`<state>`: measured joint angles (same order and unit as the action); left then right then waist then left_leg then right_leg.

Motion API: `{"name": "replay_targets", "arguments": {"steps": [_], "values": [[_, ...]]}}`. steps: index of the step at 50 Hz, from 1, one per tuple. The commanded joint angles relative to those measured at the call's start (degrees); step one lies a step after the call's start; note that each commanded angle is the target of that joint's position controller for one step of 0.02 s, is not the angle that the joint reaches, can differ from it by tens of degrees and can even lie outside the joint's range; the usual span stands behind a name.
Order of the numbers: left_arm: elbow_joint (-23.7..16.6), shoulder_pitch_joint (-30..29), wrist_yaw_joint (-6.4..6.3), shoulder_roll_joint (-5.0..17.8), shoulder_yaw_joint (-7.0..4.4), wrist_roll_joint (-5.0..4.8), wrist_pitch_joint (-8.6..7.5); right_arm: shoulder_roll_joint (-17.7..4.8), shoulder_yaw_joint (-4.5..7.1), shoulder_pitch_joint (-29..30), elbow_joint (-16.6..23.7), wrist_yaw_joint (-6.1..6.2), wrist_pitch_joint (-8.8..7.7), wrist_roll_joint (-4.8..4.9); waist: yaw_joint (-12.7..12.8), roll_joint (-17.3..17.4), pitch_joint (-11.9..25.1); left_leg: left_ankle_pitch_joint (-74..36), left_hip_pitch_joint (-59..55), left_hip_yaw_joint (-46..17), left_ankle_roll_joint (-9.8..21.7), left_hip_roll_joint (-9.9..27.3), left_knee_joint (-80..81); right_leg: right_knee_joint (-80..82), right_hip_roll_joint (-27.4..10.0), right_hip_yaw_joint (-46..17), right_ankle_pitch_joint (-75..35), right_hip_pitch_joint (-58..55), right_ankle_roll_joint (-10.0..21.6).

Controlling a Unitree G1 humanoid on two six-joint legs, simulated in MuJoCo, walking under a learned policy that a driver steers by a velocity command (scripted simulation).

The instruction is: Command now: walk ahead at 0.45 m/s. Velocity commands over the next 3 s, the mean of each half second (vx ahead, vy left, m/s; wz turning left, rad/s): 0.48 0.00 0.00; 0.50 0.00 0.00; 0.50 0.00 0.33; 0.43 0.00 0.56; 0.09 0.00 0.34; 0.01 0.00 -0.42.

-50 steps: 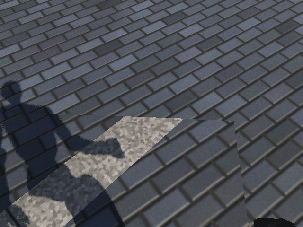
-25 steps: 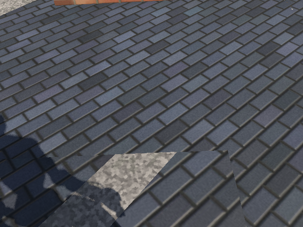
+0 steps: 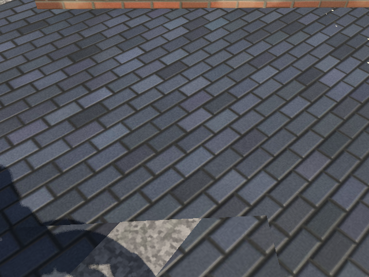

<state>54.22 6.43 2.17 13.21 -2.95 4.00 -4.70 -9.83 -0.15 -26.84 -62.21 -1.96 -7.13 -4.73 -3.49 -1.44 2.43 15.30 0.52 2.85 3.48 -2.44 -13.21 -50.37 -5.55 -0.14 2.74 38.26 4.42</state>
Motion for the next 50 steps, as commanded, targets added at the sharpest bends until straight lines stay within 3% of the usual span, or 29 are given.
{"name": "replay_targets", "arguments": {"steps": [1,7,10,11,12,13,14,15,16,17,19,21,24,27,30,34,36,37,38,39,40,41,42,43,45,47,48,49,50], "values": [[-4.83,-8.22,1.25,-0.39,1.47,0.63,0.69,-5.6,-0.09,-4.07,0.84,-1.68,-0.85,0.04,0.12,4.89,-6.79,-21.5,1.17,-8.97,12.66,15.53,7.48,8.45,0.51,1.41,-3.93,5.06,0.14],[-7.67,-14.96,1.16,1.48,1.46,-0.55,1.79,-6.85,0.17,-6.35,0.49,-1.57,0.45,-0.47,0.87,6.22,-8.32,-27.83,-3.27,-5.88,9.78,17.18,6.8,14.94,2.8,2.44,-2.14,-1.09,1.69],[-7.65,-11.72,0.72,4.26,0.05,-2.14,1.37,-10.98,2.08,-5.09,1.27,-1.04,0.94,-0.38,5.57,7.1,-4.96,-50.48,-3.42,-1.97,6.66,16.09,-1.9,17.61,7.41,7.16,0.02,-15.47,3.5],[-5.59,-5.09,0.23,6.19,-0.78,-2.89,0.84,-11.13,2.49,-7.1,0.9,-1.07,0.86,-1.1,7.22,6.39,-0.44,-55.35,0.13,0.1,3.62,13.3,-10.71,16.26,8.13,6.92,-2.81,-27.57,4.87],[-2.11,7.05,-0.08,7.41,-0.85,-2.57,0.44,-6.7,1.48,-13.01,0.49,-0.97,0.59,-2.02,8.07,1.4,11.59,-41.99,12.55,1.08,0.21,8.92,-26.8,10.05,2.24,0.35,-15.43,-51.76,10.64],[0.6,23.03,-0.54,8.92,-0.94,-2.75,0.44,-2.09,-0.41,-18.05,2.53,-2.4,-0.12,-2.79,11.51,-9.35,24.97,-6.6,32.66,-1.35,-2.97,-0.42,-45.13,20.6,-12.56,-27.08,-6.68,-76.98,22.16],[6.34,34.3,-0.93,7.73,-1.24,0.01,0.03,-3.65,1.11,-5.51,4.62,-3.36,0.31,0.55,16.46,-5.62,17.62,17.65,41.34,-7.8,-1.5,-2.94,-64.34,30.4,-15.06,-38.3,1.85,-72.11,19.45],[5.29,26.72,-1.46,9.45,-2.26,-0.03,-1.62,-4.39,1.95,3.77,7.78,-2.91,-0.06,1.76,14.02,-2.67,2.61,12.67,46.82,-11.56,1.51,2.25,-67.34,33.33,-13.15,-31.54,13.18,-55.61,13.03],[3.22,16.47,-1.91,6.76,-1.91,-0.68,-1.85,-5.89,2.61,7.27,8.22,-1.39,-0.23,0.96,10.58,-0.69,-4.78,7.2,43.8,-10.79,2.68,6.39,-64.63,36.2,-11.36,-25.08,14.57,-40.01,11.69],[2.22,13.05,-2.15,2.71,-0.66,-1.37,-1.76,-3.69,2.06,6.54,9.16,-0.13,-0.09,-0.26,7.31,-0.64,-1.69,5.52,37.58,-10.28,3.43,8.27,-61.78,37.32,-10.94,-20.99,10.41,-33.64,12.63],[1.54,9.85,-2.35,-2.63,0.6,-1.42,-1.78,0.74,1.24,4.19,8.8,0.04,1.36,-0.61,2.69,0.24,-3.15,4.37,31.59,-9.16,3.53,9.87,-59.24,41.35,-9.05,-15.21,6.26,-23.78,11.67],[0.81,10.02,-2.12,-1.96,0.32,-1.27,-2.95,0.7,1.27,4.34,8.89,-0.57,2.06,-0.07,2.07,-0.54,-4.95,2.5,34.52,-7.68,3.2,9.82,-54.8,44.25,-6.91,-11.18,8.51,-21.51,11.52],[1.07,13.0,-0.91,-1.95,0.84,0.92,-3.79,-0.83,1.09,11.23,11.13,-1.19,2.46,-0.08,3.09,0.45,-4.71,-13.73,37.38,-5.59,1.76,11.01,-41.92,43.57,-5.69,-5.79,-1.84,-20.45,11.81],[2.04,16.65,1.02,0.3,0.95,0.08,-3.6,-1.77,0.96,18.64,13.85,-1.62,3.6,0.24,4.13,-1.69,-4.24,-21.55,31.31,-2.21,-0.09,8.51,-31.47,41.74,-4.14,-1.98,-11.16,-17.96,11.2],[4.09,22.22,2.06,2.24,0.71,0.05,-3.44,-4.75,1.95,23.21,15.6,-1.2,4.01,0.55,5.37,-1.66,-5.41,-21.64,36.06,-3.73,-0.22,7.61,-24.37,39.95,-6.99,-3.92,-14.41,-28.98,11.16],[5.81,25.42,1.56,1.86,0.7,0.37,-2.27,-5.45,2.78,29.74,17.65,-0.51,3.64,0.94,6.51,-2.18,-5.53,-12.54,36.23,-2.44,1.89,6.08,-20.38,36.85,-9.31,-4.03,-13.47,-39.78,8.29],[5.21,23.8,0.77,3.3,0.12,-0.13,-1.7,-6.51,3.61,29.54,17.91,-0.39,2.75,1.88,4.61,-2.06,-4.75,-11.48,29.31,0.18,3.79,3.97,-16.72,32.9,-9.02,-2.93,-19.51,-40.8,6.55],[4.87,23.32,0.45,3.87,-0.12,-0.05,-1.65,-7.85,4.41,25.84,16.95,-0.19,1.91,2.71,2.66,-1.99,-2.1,-14.85,18.84,1.26,5.66,2.47,-17.19,27.97,-6.68,-1.1,-26.39,-37.26,4.68],[4.04,24.18,0.28,2.24,0.24,0.39,-1.92,-10.93,5.55,15.05,13.81,0.07,1.12,3.31,0.18,2.5,7.54,-23.54,-0.45,-2.57,10.14,5.13,-21.92,14.81,-1.29,2.78,-20.34,-29.81,0.94],[2.42,31.05,1.1,-4.32,2.55,1.45,-2.95,-13.16,5.37,-0.84,10.98,-0.02,0.96,3.34,-2.5,17.18,22.76,-13.04,-30.9,-28.0,22.5,18.51,-13.97,-4.27,8.79,2.38,12.92,-7.06,-3.94],[2.11,23.12,2.3,0.05,1.27,-0.22,-2.73,-11.17,5.43,-11.23,6.38,0.36,0.87,1.36,-7.93,11.69,17.44,-4.93,-31.4,-41.12,20.86,21.64,-5.62,-21.93,10.98,-2.89,33.01,5.31,-2.51],[0.03,16.23,1.76,1.34,0.35,-1.43,-2.62,-12.12,6.17,-7.27,5.99,0.77,-0.13,0.96,-6.92,6.82,5.48,2.37,-19.7,-35.3,15.39,20.42,-3.38,-27.21,7.42,-7.7,27.81,10.39,0.4],[-0.18,13.68,0.43,2.09,0.1,-1.27,-2.85,-10.38,5.81,1.01,7.22,1.14,-0.19,1.67,-3.61,3.5,-1.14,-0.02,-6.63,-29.37,14.27,19.88,-2.22,-27.34,3.33,-7.03,21.51,8.55,1.04],[-0.93,13.83,-0.58,0.22,0.68,0.13,-2.85,-6.33,4.43,4.17,7.51,1.3,0.2,1.89,-0.73,2.35,-0.4,-3.95,0.16,-25.48,14.45,19.11,-0.9,-25.18,0.76,-7.23,17.42,4.0,1.76],[-1.29,13.26,-0.91,-4.02,1.77,1.05,-1.92,-1.09,2.91,7.44,8.7,1.49,0.5,1.76,2.45,1.68,-1.57,-9.44,8.67,-19.7,13.6,17.05,2.09,-21.56,-1.92,-6.7,12.23,-0.94,1.23],[-1.59,12.29,-0.43,-3.22,1.51,0.18,-1.23,-0.55,2.9,7.6,9.1,1.3,-0.33,1.52,3.03,2.64,-2.68,-10.76,11.47,-14.36,12.43,14.23,3.91,-16.25,-1.74,-5.13,10.83,-0.71,0.21],[-2.57,10.5,-0.13,-1.84,1.12,0.35,-0.94,-1.26,2.91,5.9,8.56,1.06,-0.66,1.16,2.73,2.26,-3.43,-12.74,12.65,-12.4,12.46,13.65,4.09,-11.96,-1.97,-4.64,8.82,0.56,-0.63],[-2.7,9.46,-0.18,-1.88,1.11,0.58,-0.51,-1.33,3.12,3.52,7.41,1.13,-1.13,0.1,2.14,2.64,-3.14,-13.38,11.53,-11.82,13.39,13.42,3.46,-8.05,-2.09,-4.44,4.01,2.64,-1.33],[-3.5,7.42,-0.01,-2.6,1.34,0.99,0.05,-2.09,3.1,0.96,6.22,0.64,-0.95,-0.26,1.51,2.86,-3.22,-14.12,12.51,-10.5,13.48,13.01,2.43,-5.53,-2.34,-3.03,-0.5,2.97,-2.09]]}}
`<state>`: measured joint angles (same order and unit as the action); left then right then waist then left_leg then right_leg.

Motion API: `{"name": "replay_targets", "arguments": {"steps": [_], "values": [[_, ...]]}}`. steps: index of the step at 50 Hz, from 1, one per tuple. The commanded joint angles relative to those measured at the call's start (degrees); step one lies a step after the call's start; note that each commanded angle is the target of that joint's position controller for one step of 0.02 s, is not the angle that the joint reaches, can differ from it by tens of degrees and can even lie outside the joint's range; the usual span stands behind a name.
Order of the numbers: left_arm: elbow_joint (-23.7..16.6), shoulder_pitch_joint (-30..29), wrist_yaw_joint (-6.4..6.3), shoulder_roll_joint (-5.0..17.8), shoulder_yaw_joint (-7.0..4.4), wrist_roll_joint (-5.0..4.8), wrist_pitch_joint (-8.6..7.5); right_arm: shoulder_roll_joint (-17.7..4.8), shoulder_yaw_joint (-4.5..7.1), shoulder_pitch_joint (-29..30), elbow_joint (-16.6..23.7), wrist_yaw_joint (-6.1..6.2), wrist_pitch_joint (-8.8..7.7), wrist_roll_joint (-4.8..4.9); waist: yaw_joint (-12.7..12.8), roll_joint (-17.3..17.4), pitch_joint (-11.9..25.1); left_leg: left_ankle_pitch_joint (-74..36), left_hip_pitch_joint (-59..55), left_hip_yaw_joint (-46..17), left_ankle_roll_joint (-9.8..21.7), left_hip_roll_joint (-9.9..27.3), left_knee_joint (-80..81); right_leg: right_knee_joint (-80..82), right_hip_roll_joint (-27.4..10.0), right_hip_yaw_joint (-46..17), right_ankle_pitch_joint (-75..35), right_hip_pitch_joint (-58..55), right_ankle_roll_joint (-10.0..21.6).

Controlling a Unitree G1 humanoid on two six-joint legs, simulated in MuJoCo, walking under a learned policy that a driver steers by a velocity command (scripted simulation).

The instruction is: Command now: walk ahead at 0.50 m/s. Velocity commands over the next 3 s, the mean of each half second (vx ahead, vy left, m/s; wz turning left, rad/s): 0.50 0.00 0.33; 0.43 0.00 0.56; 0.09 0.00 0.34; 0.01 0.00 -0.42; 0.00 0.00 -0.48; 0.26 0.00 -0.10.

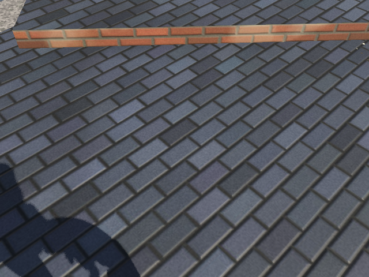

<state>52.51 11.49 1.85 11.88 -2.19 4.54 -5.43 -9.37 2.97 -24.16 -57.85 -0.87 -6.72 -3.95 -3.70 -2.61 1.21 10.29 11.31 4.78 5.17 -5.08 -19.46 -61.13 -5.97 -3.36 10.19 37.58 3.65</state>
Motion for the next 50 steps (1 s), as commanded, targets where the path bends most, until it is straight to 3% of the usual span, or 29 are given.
{"name": "replay_targets", "arguments": {"steps": [1,5,9,15,16,17,19,20,21,22,23,24,25,26,27,28,29,31,33,35,39,41,42,43,44,45,46,48,50], "values": [[-1.86,2.52,0.64,-1.96,1.03,1.07,1.15,-2.39,-0.05,-3.0,1.12,-0.81,-1.26,-1.5,2.21,4.23,-2.11,-10.17,2.34,-13.09,11.8,16.28,6.89,5.57,-2.52,-0.92,-14.15,4.57,-1.12],[-4.63,-4.87,0.73,0.36,1.05,1.21,0.42,-0.05,-1.97,-9.65,-1.2,-0.47,-1.35,-0.81,-0.82,3.8,-1.92,-8.93,-2.42,-15.93,12.46,14.8,-0.99,14.51,-2.35,-1.8,-29.42,12.73,-2.62],[-7.68,-10.5,0.57,-0.52,1.83,1.45,1.52,1.38,-3.68,-14.54,-2.44,-1.14,-0.56,-0.41,-2.47,4.33,-4.79,2.04,6.2,-16.55,11.49,12.39,-7.07,22.98,-1.01,1.17,-34.13,2.3,-3.04],[-11.33,-20.21,0.61,-0.37,2.75,0.56,1.99,-1.37,-2.96,-20.66,-3.71,0.06,0.15,0.37,-6.21,4.79,-9.2,8.7,-0.26,-25.21,9.16,12.53,-18.16,38.53,-0.08,1.79,-23.36,-2.27,-3.01],[-12.5,-22.33,0.9,5.28,-0.28,-10.71,-0.63,-6.84,0.31,-11.0,-0.81,3.65,2.28,7.73,-5.03,4.3,-11.48,1.18,1.65,-28.0,6.73,12.25,-20.77,40.3,2.16,-4.14,-22.12,-5.21,-3.41],[-11.29,-19.26,0.94,5.24,-0.35,-11.35,-1.62,-6.45,0.47,-10.74,-0.93,4.74,3.59,7.45,-3.49,3.51,-9.4,-2.7,-1.59,-25.45,5.43,10.88,-26.83,44.99,1.44,-3.58,-25.4,-7.54,-3.14],[-6.15,-2.37,0.74,5.92,-1.82,-7.53,-2.61,-2.24,0.07,-13.1,-1.69,4.05,4.13,5.48,2.05,1.99,1.44,-3.5,5.0,-19.3,1.92,4.63,-47.1,45.01,1.44,1.51,-39.42,-33.2,-2.62],[-1.1,13.6,0.41,7.87,-2.86,-6.38,-1.69,-0.63,0.05,-12.58,-1.93,3.15,3.23,5.37,8.5,-1.62,9.02,17.55,23.01,-15.69,-0.79,1.22,-64.51,32.94,-3.74,-0.69,-50.93,-56.95,-1.36],[1.33,21.01,0.66,10.59,-3.0,-5.9,-1.41,3.53,-1.25,-20.0,-2.33,2.59,2.1,7.78,9.22,-12.48,19.31,41.33,41.3,-16.13,-3.34,-0.35,-86.88,18.18,-15.84,-9.47,-61.76,-77.96,4.93],[1.81,21.14,0.86,14.23,-4.27,-7.15,-0.5,-0.42,-1.22,-21.25,1.27,2.49,0.71,9.43,8.52,-16.84,26.28,36.74,48.55,-15.74,-4.48,3.63,-95.86,23.74,-22.2,-23.16,-44.55,-78.43,11.78],[2.5,19.03,0.32,14.75,-4.78,-7.07,0.29,-0.73,-1.18,-14.33,4.89,3.12,0.62,10.38,8.52,-13.42,24.15,29.16,54.92,-12.19,-5.61,6.35,-98.16,34.77,-26.06,-31.21,-12.78,-72.14,15.8],[1.63,13.12,-0.88,8.94,-3.27,-6.01,0.97,-1.42,-0.68,-4.43,7.45,4.5,1.53,9.31,8.08,0.44,14.09,21.31,55.93,-6.61,-6.54,7.93,-99.22,42.96,-23.12,-27.99,-0.64,-58.35,14.41],[-0.7,6.2,-1.26,6.06,-1.89,-4.35,0.28,-2.22,-0.05,-0.77,8.86,4.9,2.46,7.87,5.7,5.16,9.31,14.36,50.49,-8.42,-6.27,10.16,-92.7,43.5,-23.52,-25.29,-1.91,-45.4,15.21],[-0.91,1.48,-1.22,4.67,-1.35,-3.89,0.01,-0.5,0.07,0.59,9.45,4.94,3.71,6.33,2.87,6.22,4.28,14.21,45.63,-9.17,-5.96,11.39,-89.68,44.16,-21.53,-20.7,-7.12,-33.82,13.55],[-0.13,-1.83,-1.03,0.59,-0.28,-4.36,-0.48,-0.8,0.89,2.28,10.03,4.52,4.52,6.24,0.75,3.06,-2.42,8.65,43.45,-12.95,-3.73,13.64,-77.37,45.29,-16.37,-12.33,-5.66,-25.58,7.37],[0.25,-3.17,-1.08,1.03,-0.3,-3.76,-0.33,-0.02,1.05,2.77,10.88,4.35,4.93,6.62,0.08,-2.25,-4.04,7.17,40.97,-12.15,-2.86,13.53,-72.25,46.57,-13.41,-6.39,-5.89,-20.53,4.77],[0.26,-3.32,-1.77,3.1,-0.61,-3.49,-0.25,-1.04,1.51,4.6,12.34,4.07,4.61,6.28,-0.12,-2.4,-6.29,1.09,34.6,-11.31,-3.51,12.88,-57.2,49.79,-9.01,1.04,-6.62,-14.1,3.69],[0.68,-2.38,-3.19,7.17,-1.42,-2.56,-0.43,-1.79,1.75,8.97,14.03,2.83,3.62,4.89,0.38,-3.53,-4.91,-9.75,26.01,-8.05,-4.41,11.19,-39.77,49.92,-6.24,6.26,-13.1,-11.99,4.7],[0.45,-0.86,-3.93,10.75,-2.5,-3.73,-0.63,-1.14,1.2,11.13,15.13,1.04,3.56,4.98,0.85,-2.55,-1.72,-13.89,22.97,-7.06,-3.76,11.12,-30.84,50.64,-9.11,6.17,-16.89,-17.91,5.47],[0.81,1.61,-4.1,11.92,-3.43,-5.78,-0.28,-2.58,0.97,16.42,17.65,-0.05,4.39,5.04,2.7,-0.05,-2.59,-11.58,27.04,-7.05,-2.33,11.31,-26.39,50.89,-11.95,5.57,-15.6,-26.44,5.5],[0.94,6.38,-3.32,12.73,-4.54,-5.95,1.47,-5.41,1.3,25.76,22.02,-1.6,4.81,4.89,6.07,1.74,-5.37,-2.48,30.78,-3.45,0.54,9.4,-20.44,46.9,-13.02,8.65,-17.31,-37.41,3.49],[-0.01,5.74,-3.21,14.56,-5.01,-5.8,2.5,-7.65,2.26,23.09,22.46,-1.87,4.82,4.72,3.77,-0.13,-2.28,3.18,20.79,1.43,2.24,4.54,-17.24,36.5,-10.8,12.8,-37.7,-38.03,1.6],[-0.36,6.18,-3.34,14.62,-4.86,-5.6,3.01,-10.42,3.78,15.43,20.56,-1.8,4.7,4.63,-0.03,0.84,2.12,-2.01,8.58,3.2,3.63,0.94,-12.93,24.17,-8.13,15.52,-46.09,-35.56,-0.29],[-2.03,6.21,-3.6,13.97,-4.47,-4.43,2.6,-17.0,6.2,5.14,18.69,-0.65,4.86,4.34,-3.98,5.59,8.76,-19.09,-12.26,-7.74,7.31,6.76,-13.97,5.65,-5.32,16.2,-34.51,-20.14,-4.25],[-5.99,9.81,-2.38,6.39,-1.47,-2.56,0.52,-24.49,6.99,4.56,19.33,-0.33,4.49,4.22,0.7,20.0,17.3,-29.83,-32.97,-39.08,19.92,24.69,-9.48,-18.15,6.33,11.44,23.69,4.82,-8.23],[-6.27,3.9,-1.49,11.31,-2.44,-4.56,-1.67,-21.27,5.93,-0.47,20.52,0.02,4.74,3.84,-4.14,12.44,25.36,-34.38,-35.98,-44.32,20.3,25.5,-5.69,-23.53,6.21,-0.86,26.4,8.06,-7.12],[-7.88,0.12,-1.43,11.83,-2.66,-6.1,-1.94,-18.81,5.09,3.61,20.71,0.24,4.59,3.57,-2.96,9.73,19.23,-40.67,-31.71,-34.94,17.68,24.0,-6.55,-22.75,3.98,-0.98,22.09,11.82,-6.33],[-7.46,-0.43,-2.97,11.09,-2.76,-4.43,-0.76,-14.71,4.14,12.77,22.66,0.85,4.94,5.18,1.9,1.75,9.66,-37.16,-13.62,-25.32,12.79,18.74,-4.52,-13.22,0.24,-0.18,15.07,7.51,-6.52],[-8.66,1.19,-3.53,11.31,-3.49,-4.1,1.38,-14.13,3.87,16.73,24.01,0.78,4.94,4.18,5.9,2.91,7.77,-37.99,-1.52,-23.09,12.07,16.79,-1.5,-9.41,-0.19,-0.44,12.65,-0.67,-6.54]]}}
Over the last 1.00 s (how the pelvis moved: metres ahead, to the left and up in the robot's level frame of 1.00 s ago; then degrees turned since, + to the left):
0.59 0.01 0.00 0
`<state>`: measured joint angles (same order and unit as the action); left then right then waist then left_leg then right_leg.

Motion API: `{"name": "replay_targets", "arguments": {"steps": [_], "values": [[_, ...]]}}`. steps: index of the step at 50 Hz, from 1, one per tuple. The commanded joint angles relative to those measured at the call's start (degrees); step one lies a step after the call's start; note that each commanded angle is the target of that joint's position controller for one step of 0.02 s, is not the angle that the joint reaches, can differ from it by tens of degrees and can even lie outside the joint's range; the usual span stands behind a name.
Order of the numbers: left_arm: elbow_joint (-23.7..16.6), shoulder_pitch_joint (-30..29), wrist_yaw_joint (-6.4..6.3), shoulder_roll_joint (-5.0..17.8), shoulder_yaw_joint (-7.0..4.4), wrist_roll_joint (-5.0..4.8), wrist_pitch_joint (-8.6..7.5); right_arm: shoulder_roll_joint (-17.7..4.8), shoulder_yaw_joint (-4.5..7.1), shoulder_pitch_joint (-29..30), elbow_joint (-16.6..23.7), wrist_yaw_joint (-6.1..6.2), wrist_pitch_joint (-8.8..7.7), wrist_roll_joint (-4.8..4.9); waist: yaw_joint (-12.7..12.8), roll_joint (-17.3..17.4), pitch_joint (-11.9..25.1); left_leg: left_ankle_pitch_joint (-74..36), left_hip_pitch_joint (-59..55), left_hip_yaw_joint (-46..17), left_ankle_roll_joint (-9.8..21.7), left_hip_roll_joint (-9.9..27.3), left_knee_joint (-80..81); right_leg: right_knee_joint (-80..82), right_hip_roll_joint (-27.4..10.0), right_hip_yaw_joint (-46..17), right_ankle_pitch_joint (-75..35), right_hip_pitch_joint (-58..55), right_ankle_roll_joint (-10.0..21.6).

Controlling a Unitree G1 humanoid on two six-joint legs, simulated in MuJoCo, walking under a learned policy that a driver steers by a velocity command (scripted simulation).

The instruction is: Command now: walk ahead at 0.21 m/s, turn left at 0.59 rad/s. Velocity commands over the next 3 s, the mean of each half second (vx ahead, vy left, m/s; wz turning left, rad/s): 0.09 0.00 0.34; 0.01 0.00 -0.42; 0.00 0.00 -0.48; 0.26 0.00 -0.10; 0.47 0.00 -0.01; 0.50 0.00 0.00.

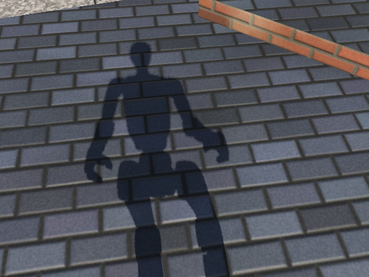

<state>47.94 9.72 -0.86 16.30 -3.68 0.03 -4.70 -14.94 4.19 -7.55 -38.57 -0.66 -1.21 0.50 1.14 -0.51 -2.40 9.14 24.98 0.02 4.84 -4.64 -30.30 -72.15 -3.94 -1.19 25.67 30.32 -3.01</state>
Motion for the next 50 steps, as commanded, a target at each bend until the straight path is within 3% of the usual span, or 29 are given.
{"name": "replay_targets", "arguments": {"steps": [1,2,6,9,12,15,16,17,18,19,20,21,22,24,29,32,34,35,36,37,38,39,41,43,46,48,49,50], "values": [[-4.49,3.58,-0.91,5.99,-1.94,0.49,1.3,-9.14,2.86,0.53,4.94,0.54,-0.74,-0.53,1.95,1.16,11.39,-38.87,-12.47,-16.89,12.43,15.59,9.81,3.78,-1.43,-2.08,-3.9,4.95,-0.1],[-4.82,3.43,-1.14,5.03,-1.77,0.71,1.67,-9.69,3.06,0.13,4.83,0.74,-0.86,-0.63,2.09,1.69,11.43,-40.16,-11.09,-15.56,12.31,14.84,9.98,6.82,-0.59,-1.89,-5.67,4.42,-0.37],[-7.35,-2.8,-1.13,3.11,-1.03,0.97,2.02,-9.68,3.24,-2.01,4.09,2.52,0.47,0.67,0.31,3.65,11.86,-34.54,-11.4,-14.59,9.57,12.03,8.56,19.35,1.81,-2.51,-14.96,4.57,-1.3],[-9.05,-7.28,-0.6,3.36,-0.86,0.41,2.33,-9.71,3.37,-3.23,4.06,3.21,1.74,0.7,-1.24,5.52,11.4,-27.47,-11.91,-17.46,7.63,11.53,7.27,25.82,3.45,-3.58,-18.51,3.64,-1.29],[-10.56,-10.36,-0.16,4.06,-1.03,0.18,2.32,-9.62,3.45,-4.01,4.4,3.36,2.43,0.52,-2.23,7.02,10.19,-21.71,-13.42,-21.84,7.13,11.56,5.35,30.7,5.18,-4.67,-15.45,2.86,-0.98],[-10.13,-7.83,0.57,4.64,-1.19,0.28,1.51,-7.41,2.44,-3.57,4.38,3.34,2.23,0.25,-1.81,8.91,10.73,-22.77,-15.51,-22.12,5.98,12.2,1.72,37.38,4.61,-3.28,-15.15,-3.18,0.86],[-9.9,-6.28,0.94,4.0,-1.11,0.48,1.01,-6.06,1.76,-2.79,4.29,3.28,1.95,0.33,-0.26,8.6,10.66,-21.16,-14.49,-21.29,4.65,11.04,0.05,44.1,4.29,-2.39,-20.98,-8.65,2.28],[-9.91,-5.42,1.13,3.94,-1.03,1.29,0.51,-3.79,0.94,-4.3,3.92,3.09,1.39,-0.24,0.09,6.97,11.07,-17.27,-12.45,-19.75,2.34,8.44,-1.94,49.29,1.74,-4.25,-32.37,-15.79,4.18],[-10.52,-4.86,0.95,6.36,-1.17,2.42,0.31,-0.67,-0.05,-8.78,3.7,2.99,0.61,-2.25,-2.84,-1.08,14.52,-4.27,-8.73,-15.16,-0.6,3.56,-8.74,47.13,-6.7,-13.15,-53.14,-24.75,8.21],[-9.94,-6.76,0.89,4.21,-0.31,3.62,0.87,-1.27,0.05,-15.04,2.25,2.82,0.41,-2.25,-7.01,-11.96,15.66,16.43,-5.76,-12.08,-4.55,1.58,-10.28,46.58,-13.57,-21.87,-59.66,-26.1,18.29],[-10.08,-7.41,1.19,0.62,0.53,2.21,1.31,-4.72,0.64,-13.23,1.74,2.68,0.73,-2.35,-5.91,-12.41,14.3,18.79,-6.89,-9.61,-6.79,3.89,-9.18,48.62,-13.86,-25.36,-51.01,-22.9,20.73],[-10.21,-7.34,1.55,0.85,0.46,1.38,1.79,-5.84,1.12,-9.47,1.95,2.53,1.14,-1.88,-4.38,-10.19,12.05,14.89,-7.88,-8.36,-7.12,3.81,-6.28,48.65,-10.11,-22.91,-43.64,-21.18,18.39],[-10.58,-7.8,1.81,3.11,-0.23,0.72,2.39,-5.04,1.19,-7.67,1.66,2.4,1.64,-1.76,-4.41,-8.32,11.13,12.06,-9.64,-7.1,-7.05,3.17,-3.62,48.2,-6.97,-20.45,-36.69,-19.33,15.84],[-12.47,-8.91,1.96,7.73,-1.77,-0.53,3.12,-5.63,1.72,-5.94,2.35,2.06,2.29,-1.56,-4.44,-6.98,8.11,9.26,-11.37,-4.86,-6.05,2.43,-1.77,48.69,-4.58,-19.98,-27.91,-14.91,13.34],[-15.32,-6.32,1.24,7.08,-2.48,-0.75,4.02,-4.37,2.34,-6.59,2.04,2.6,1.34,-1.24,-3.24,-6.69,10.8,7.71,-10.3,-2.87,-4.09,2.37,-4.29,45.5,-3.3,-21.64,-32.37,-16.88,13.85],[-17.18,-6.35,0.7,6.92,-2.81,-1.23,5.15,-4.27,2.75,-6.62,1.61,2.62,1.14,-1.04,-2.95,-2.98,11.26,3.61,-12.81,-3.2,-3.16,3.79,-2.36,42.64,-0.34,-19.61,-30.99,-13.37,12.34],[-18.52,-7.48,0.88,6.18,-2.79,-1.85,5.54,-6.49,3.51,-6.23,1.55,2.92,1.39,-1.07,-2.45,4.65,8.53,-5.42,-16.49,-8.2,0.33,10.11,2.6,36.87,5.5,-11.68,-21.05,-4.19,8.42],[-18.8,-7.3,1.2,5.61,-2.66,-1.73,5.49,-8.17,3.92,-6.19,1.84,3.26,1.47,-1.43,-2.37,10.07,6.98,-13.29,-19.19,-14.3,4.21,17.13,5.45,30.93,8.98,-6.31,-13.23,2.17,5.98],[-18.84,-6.69,1.59,5.69,-2.85,-1.01,5.46,-8.44,3.89,-4.47,2.74,3.65,1.19,-1.71,-2.16,13.74,6.39,-23.13,-20.25,-20.17,9.19,25.55,6.78,22.02,8.94,-2.57,2.38,6.05,4.26],[-19.01,-7.56,1.91,7.08,-3.53,-0.64,5.45,-8.08,3.61,-4.81,3.64,3.94,0.76,-1.65,-3.05,9.73,5.64,-29.79,-20.89,-21.87,11.71,28.88,6.82,12.46,6.4,-2.78,8.71,9.21,3.24],[-18.63,-6.97,2.01,7.0,-3.8,-1.02,5.78,-8.15,3.46,-4.25,4.06,4.15,0.47,-1.38,-2.52,5.53,5.02,-32.72,-21.74,-19.85,11.59,28.47,5.88,6.93,5.3,-3.56,8.73,11.22,2.21],[-18.23,-6.04,2.04,5.72,-3.38,-1.45,6.24,-8.58,3.48,-2.71,4.01,4.11,0.41,-0.8,-1.58,4.2,3.68,-32.57,-22.31,-15.97,9.54,26.2,5.32,7.89,3.99,-3.72,6.49,12.61,1.52],[-18.39,-6.96,2.3,3.48,-2.32,-1.75,6.78,-9.68,3.78,-2.59,3.58,3.95,0.97,-0.39,-2.59,5.83,2.99,-33.57,-22.9,-9.09,6.9,22.19,4.93,12.14,3.28,-0.49,1.33,11.27,0.38],[-19.41,-8.39,3.01,2.86,-1.83,-1.98,6.93,-10.75,4.08,-2.72,3.28,3.78,1.88,-0.39,-3.43,8.27,3.7,-31.44,-20.44,-4.04,5.79,20.17,5.22,18.79,3.54,2.93,-1.3,4.9,0.43],[-19.51,-6.92,3.48,4.72,-2.68,-2.06,7.29,-11.8,4.26,-3.42,2.63,3.45,1.89,0.46,-3.36,10.61,5.55,-26.9,-19.21,-0.78,4.36,20.42,3.4,29.49,4.95,6.2,-4.09,-3.78,1.69],[-17.65,-1.38,3.1,5.92,-3.84,-1.54,7.42,-11.16,3.93,-2.83,2.23,3.12,1.19,1.35,-0.33,9.29,7.71,-26.92,-16.85,2.82,1.71,18.75,-4.15,41.14,8.0,8.58,-12.71,-14.04,3.98],[-17.26,2.12,2.35,8.37,-4.98,-1.41,7.21,-9.44,3.55,-5.21,1.58,2.77,0.47,0.98,1.08,4.3,9.97,-20.68,-10.88,6.61,-2.26,15.67,-13.93,46.35,6.6,3.3,-24.78,-23.99,6.42],[-18.79,4.66,1.24,15.71,-6.31,-1.0,6.77,-4.82,2.0,-3.33,4.84,2.66,0.09,-2.29,0.69,-12.63,11.63,18.19,8.54,8.21,-7.56,9.01,-33.33,46.61,-9.34,-20.99,-53.32,-36.47,13.7]]}}
Over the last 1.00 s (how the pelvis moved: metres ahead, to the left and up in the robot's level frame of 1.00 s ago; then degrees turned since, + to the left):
0.53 0.07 -0.15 30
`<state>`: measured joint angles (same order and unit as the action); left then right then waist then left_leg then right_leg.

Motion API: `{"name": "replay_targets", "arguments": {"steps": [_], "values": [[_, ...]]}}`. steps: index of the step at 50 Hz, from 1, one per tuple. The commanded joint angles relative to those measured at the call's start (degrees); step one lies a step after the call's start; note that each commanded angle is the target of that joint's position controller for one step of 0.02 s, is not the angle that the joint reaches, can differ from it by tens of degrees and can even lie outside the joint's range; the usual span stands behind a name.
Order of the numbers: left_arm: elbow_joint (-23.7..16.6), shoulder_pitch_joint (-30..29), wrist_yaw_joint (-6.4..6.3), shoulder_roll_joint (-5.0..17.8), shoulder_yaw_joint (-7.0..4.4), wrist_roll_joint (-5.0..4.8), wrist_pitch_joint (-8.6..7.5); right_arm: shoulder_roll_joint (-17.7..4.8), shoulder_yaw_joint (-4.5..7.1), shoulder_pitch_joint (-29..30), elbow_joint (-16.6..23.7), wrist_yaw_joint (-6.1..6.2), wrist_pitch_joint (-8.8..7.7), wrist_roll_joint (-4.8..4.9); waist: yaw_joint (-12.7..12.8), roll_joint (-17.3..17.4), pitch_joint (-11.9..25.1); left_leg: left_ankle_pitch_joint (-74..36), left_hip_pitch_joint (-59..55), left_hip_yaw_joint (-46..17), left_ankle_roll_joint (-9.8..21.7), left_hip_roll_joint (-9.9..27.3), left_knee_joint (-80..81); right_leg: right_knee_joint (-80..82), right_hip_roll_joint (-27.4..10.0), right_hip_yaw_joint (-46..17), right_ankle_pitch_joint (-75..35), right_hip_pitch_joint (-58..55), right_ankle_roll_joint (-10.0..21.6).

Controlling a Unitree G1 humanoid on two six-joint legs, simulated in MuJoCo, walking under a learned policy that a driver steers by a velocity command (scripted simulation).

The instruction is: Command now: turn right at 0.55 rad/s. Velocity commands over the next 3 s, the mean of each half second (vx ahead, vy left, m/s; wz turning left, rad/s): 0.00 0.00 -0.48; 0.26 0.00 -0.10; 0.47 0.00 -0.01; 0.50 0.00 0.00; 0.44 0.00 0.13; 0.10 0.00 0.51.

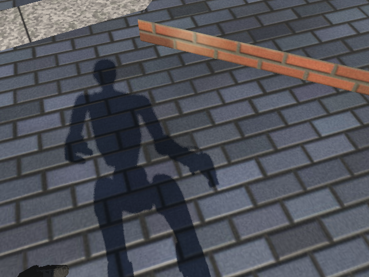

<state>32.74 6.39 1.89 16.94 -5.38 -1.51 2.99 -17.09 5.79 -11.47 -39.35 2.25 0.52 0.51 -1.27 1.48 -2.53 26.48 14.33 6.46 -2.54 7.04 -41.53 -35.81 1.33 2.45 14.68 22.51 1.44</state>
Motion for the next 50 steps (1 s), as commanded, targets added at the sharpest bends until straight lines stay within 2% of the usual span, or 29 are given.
{"name": "replay_targets", "arguments": {"steps": [1,2,3,4,5,7,10,15,19,22,23,24,25,26,27,28,29,30,32,35,37,38,39,40,41,42,44,47,50], "values": [[-3.76,8.7,-0.76,16.28,-4.01,3.2,-2.33,-3.74,0.18,2.62,6.83,-0.28,-2.14,-1.69,4.7,-17.35,19.44,15.54,25.54,-9.33,-1.58,-8.7,-34.09,13.3,-25.36,-40.46,-45.15,-27.8,22.63],[-3.64,7.15,-0.31,13.12,-3.02,3.04,-3.45,-6.51,0.83,4.44,6.29,-0.46,-1.9,-0.29,5.26,-9.49,16.85,13.18,26.37,-12.5,-1.53,-6.42,-36.77,14.08,-23.12,-35.14,-38.69,-25.22,21.6],[-2.74,4.9,-0.45,10.78,-2.32,2.05,-3.98,-6.91,0.92,5.48,5.96,-0.22,-1.55,-0.27,3.9,-7.09,12.02,8.57,27.05,-12.05,-0.84,-5.4,-34.15,13.8,-19.09,-29.03,-33.23,-21.52,17.69],[-2.45,3.18,-0.98,9.77,-2.07,1.06,-3.72,-6.5,1.03,5.28,4.82,0.53,-1.17,-1.11,2.67,-3.3,9.87,4.03,26.41,-11.96,-0.69,-4.34,-30.32,14.11,-15.72,-25.77,-27.05,-18.53,14.19],[-2.49,1.33,-1.41,9.4,-1.87,0.48,-3.34,-6.95,1.27,4.93,4.8,0.96,-0.7,-1.54,1.41,-4.27,8.73,0.77,24.13,-12.08,-0.79,-4.01,-26.82,14.68,-13.81,-24.09,-24.56,-14.92,12.66],[-2.78,0.28,-2.08,9.59,-1.81,1.05,-2.62,-5.54,0.98,3.4,3.89,0.56,-0.38,-1.3,0.1,-5.92,9.36,-3.16,19.73,-11.12,-1.09,-5.74,-24.35,15.83,-11.47,-22.65,-22.37,-11.19,11.88],[-2.42,1.36,-2.86,9.52,-1.91,0.98,-2.26,-3.75,0.22,4.03,3.39,0.44,-0.4,-1.07,0.79,-7.04,9.73,-5.52,19.07,-11.55,-1.68,-6.9,-16.15,16.51,-10.1,-23.15,-15.79,-11.3,11.75],[-2.53,1.34,-3.48,9.72,-1.9,1.1,-1.44,-3.89,-0.09,6.45,3.72,-0.09,-0.94,-0.68,2.19,-9.58,8.18,-6.95,15.57,-12.56,-1.83,-7.55,-5.95,17.46,-9.23,-27.47,-0.5,-8.83,11.13],[-2.06,2.03,-2.87,8.8,-1.12,1.46,-0.97,-4.11,-0.29,6.08,3.71,-1.06,-1.8,-0.36,3.36,-10.62,8.62,-5.14,9.7,-11.25,-0.73,-7.52,0.48,15.2,-9.41,-29.46,-3.66,-8.75,11.15],[-1.84,0.98,-2.85,7.24,-0.08,1.04,-0.57,-2.94,-0.6,3.02,2.85,-2.01,-2.57,-0.55,0.85,-9.91,8.35,-13.43,0.47,-9.47,1.53,-7.73,15.83,12.19,-7.27,-28.85,-6.81,-7.45,8.63],[-1.47,2.63,-2.92,6.04,0.36,1.23,-0.78,-4.0,-0.51,2.61,2.92,-2.12,-2.78,-1.41,1.11,-7.85,8.53,-18.6,-4.45,-11.71,2.83,-4.79,18.82,10.39,-5.45,-27.41,-4.55,-4.97,6.14],[-1.37,4.73,-2.87,4.32,0.92,2.08,-1.22,-7.32,-0.1,2.11,3.75,-1.93,-2.72,-2.55,2.71,0.64,9.1,-27.45,-8.14,-19.75,6.3,4.16,20.74,2.78,-1.21,-21.85,3.4,-0.89,2.68],[-2.43,4.7,-2.86,4.51,0.63,1.48,-1.6,-8.08,-0.18,4.26,2.61,-1.96,-2.65,-3.63,5.62,13.38,6.44,-29.81,-1.86,-27.64,13.21,9.72,22.9,-0.1,3.97,-13.06,11.64,0.2,-0.02],[-1.6,4.07,-2.99,7.53,-0.08,2.31,-1.86,-4.27,-1.18,7.18,4.19,-1.92,-2.92,-3.06,4.3,11.05,5.97,-28.44,-0.09,-28.36,15.48,10.65,24.12,-3.91,1.94,-11.92,12.74,-1.9,-2.22],[-1.44,2.73,-2.87,7.98,-0.48,2.11,-1.86,-4.05,-1.27,7.35,4.12,-1.69,-2.96,-2.37,3.54,9.78,6.01,-26.99,-1.21,-26.61,14.49,9.08,23.37,-5.34,1.68,-10.8,11.3,-1.66,-2.96],[-0.64,2.66,-2.85,6.27,-0.1,2.18,-1.57,-4.8,-1.15,6.04,3.64,-1.47,-2.95,-1.74,2.91,8.17,7.04,-18.91,-2.67,-24.93,12.97,7.09,23.84,-4.91,1.19,-9.51,10.58,-1.73,-3.62],[-0.94,2.01,-2.57,4.77,0.34,2.3,-1.45,-5.49,-0.98,5.01,3.11,-1.3,-2.9,-0.89,1.99,8.13,6.23,-9.29,-3.1,-25.03,12.06,6.49,24.77,-4.58,0.39,-8.14,8.45,-1.21,-3.9],[-0.58,1.53,-2.13,3.26,0.77,1.91,-1.53,-6.35,-0.9,3.35,2.58,-1.19,-2.6,-0.7,1.22,8.23,4.75,-1.72,-1.8,-24.48,11.66,5.55,25.95,-5.29,0.52,-6.07,8.32,-1.56,-3.79],[-0.61,0.78,-1.54,3.3,0.75,0.79,-2.35,-8.49,-0.25,0.57,2.32,-1.22,-1.78,-0.44,-0.14,9.25,0.63,6.14,-0.89,-25.04,12.29,5.03,27.95,-4.47,1.46,-2.33,11.47,0.28,-2.68],[0.7,2.36,-1.0,2.01,0.99,0.41,-4.18,-8.03,-0.44,-0.04,2.43,-1.72,-1.36,0.62,0.93,8.8,-0.45,4.49,0.35,-22.63,12.17,3.5,26.04,9.02,1.82,-0.1,7.14,-6.58,0.26],[2.15,6.28,-0.88,3.05,0.5,0.75,-4.99,-5.77,-1.14,0.64,2.88,-2.04,-1.94,0.69,2.97,6.74,2.95,-2.84,4.47,-19.96,10.15,1.85,21.32,12.22,-0.14,-2.6,2.04,-17.37,2.28],[3.08,10.33,-1.03,5.46,-0.1,1.12,-5.31,-2.51,-2.17,3.0,4.3,-2.38,-2.83,0.31,4.52,1.52,5.23,-7.75,10.45,-14.62,7.35,-1.94,13.03,12.07,-4.84,-9.32,2.71,-24.1,4.23],[4.43,14.67,-0.77,9.4,-1.31,1.16,-5.34,-0.72,-2.72,4.55,6.24,-2.41,-3.94,0.07,5.05,-10.7,5.71,-4.7,17.88,-5.32,3.66,-8.29,1.26,16.42,-11.81,-21.94,8.92,-26.65,9.01],[4.46,16.9,-0.58,10.26,-1.54,0.86,-5.7,-4.11,-1.95,7.4,7.71,-2.31,-4.68,0.82,7.34,-14.4,1.49,4.27,26.28,-6.37,2.61,-7.47,-6.83,21.96,-19.38,-33.99,10.85,-26.21,14.88],[5.14,18.37,-0.78,8.99,-1.02,1.14,-6.41,-6.24,-1.05,8.47,8.17,-2.5,-5.13,1.78,7.54,-12.34,-2.01,7.48,33.7,-8.75,3.16,-5.59,-15.38,23.34,-21.95,-37.12,9.99,-27.86,17.02],[5.41,18.67,-1.02,8.12,-0.63,1.09,-7.0,-5.98,-0.97,7.35,7.58,-2.7,-5.42,1.93,6.78,-9.69,-2.25,4.59,37.74,-9.89,4.05,-4.19,-20.05,23.01,-21.12,-35.29,9.01,-30.38,16.34],[5.48,17.08,-1.36,7.51,-0.18,1.05,-7.28,-4.7,-1.28,7.42,7.35,-3.36,-5.92,0.93,5.6,-6.57,-2.02,-4.06,40.84,-9.96,5.0,-1.88,-20.36,23.42,-19.03,-28.82,0.65,-31.67,13.82],[5.7,14.34,-1.78,6.39,0.5,0.91,-6.53,-2.21,-2.35,8.76,6.87,-4.57,-6.28,0.16,4.82,-6.27,-1.28,-12.95,32.59,-6.81,3.13,-2.08,-10.68,25.61,-13.88,-17.55,-10.68,-25.24,11.15],[7.18,15.56,-2.03,7.88,0.35,0.69,-6.5,-0.52,-3.37,12.63,7.45,-5.2,-6.39,0.46,6.11,-7.22,-1.87,-21.76,22.91,-4.64,2.07,-4.23,1.54,26.09,-11.32,-11.49,-12.86,-18.89,9.55]]}}
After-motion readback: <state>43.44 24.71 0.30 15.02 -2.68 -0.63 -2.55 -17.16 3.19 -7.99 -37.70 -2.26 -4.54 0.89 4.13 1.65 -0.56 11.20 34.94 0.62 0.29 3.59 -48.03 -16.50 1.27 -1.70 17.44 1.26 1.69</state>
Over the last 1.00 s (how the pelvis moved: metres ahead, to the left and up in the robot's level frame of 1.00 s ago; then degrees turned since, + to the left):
0.14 -0.08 -0.01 -7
